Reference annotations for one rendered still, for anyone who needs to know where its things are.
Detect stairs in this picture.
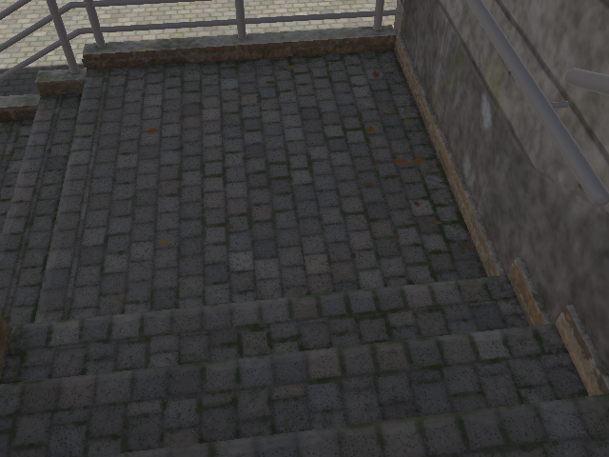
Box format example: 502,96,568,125
0,93,82,330
0,275,609,457

